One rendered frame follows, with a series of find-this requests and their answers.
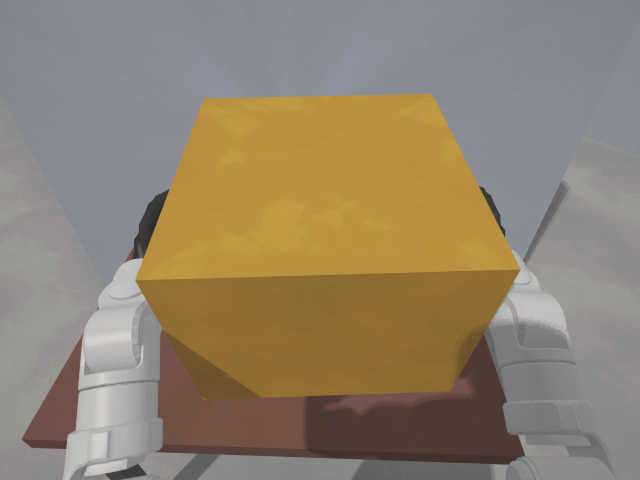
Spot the robot left hand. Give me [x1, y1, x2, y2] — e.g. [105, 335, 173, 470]
[132, 189, 170, 260]

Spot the right robot upper arm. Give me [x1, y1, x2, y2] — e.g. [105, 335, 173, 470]
[506, 456, 617, 480]

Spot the carton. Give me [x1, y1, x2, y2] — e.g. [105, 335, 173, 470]
[135, 94, 521, 400]

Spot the table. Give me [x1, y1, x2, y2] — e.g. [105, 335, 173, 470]
[21, 247, 525, 480]

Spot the robot right forearm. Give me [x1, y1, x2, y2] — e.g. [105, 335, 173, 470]
[489, 250, 622, 480]

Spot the robot right hand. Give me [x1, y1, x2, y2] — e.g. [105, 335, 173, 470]
[479, 186, 505, 237]

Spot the robot left forearm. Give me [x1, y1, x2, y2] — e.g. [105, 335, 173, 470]
[63, 258, 163, 480]

